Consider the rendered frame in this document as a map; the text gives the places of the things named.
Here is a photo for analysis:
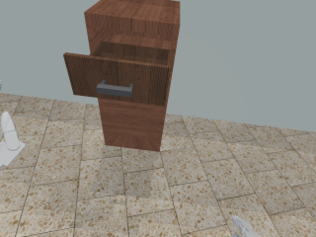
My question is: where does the robot left hand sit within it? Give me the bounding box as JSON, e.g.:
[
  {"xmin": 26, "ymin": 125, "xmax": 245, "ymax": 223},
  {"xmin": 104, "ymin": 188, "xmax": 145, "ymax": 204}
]
[{"xmin": 0, "ymin": 80, "xmax": 26, "ymax": 168}]

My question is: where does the drawer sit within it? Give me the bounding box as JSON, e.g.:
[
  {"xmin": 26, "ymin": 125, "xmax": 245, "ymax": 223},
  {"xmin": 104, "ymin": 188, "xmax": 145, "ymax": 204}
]
[{"xmin": 63, "ymin": 40, "xmax": 171, "ymax": 107}]

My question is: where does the cabinet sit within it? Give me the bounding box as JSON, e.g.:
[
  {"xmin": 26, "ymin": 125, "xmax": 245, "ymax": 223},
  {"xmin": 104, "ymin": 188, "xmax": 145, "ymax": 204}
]
[{"xmin": 84, "ymin": 0, "xmax": 181, "ymax": 152}]

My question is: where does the robot right hand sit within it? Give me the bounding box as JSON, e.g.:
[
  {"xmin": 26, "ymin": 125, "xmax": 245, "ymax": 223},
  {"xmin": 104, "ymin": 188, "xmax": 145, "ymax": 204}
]
[{"xmin": 231, "ymin": 214, "xmax": 260, "ymax": 237}]

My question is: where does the handle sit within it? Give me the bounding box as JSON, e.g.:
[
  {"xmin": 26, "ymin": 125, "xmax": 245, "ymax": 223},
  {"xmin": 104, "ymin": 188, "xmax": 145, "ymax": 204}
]
[{"xmin": 96, "ymin": 79, "xmax": 133, "ymax": 98}]

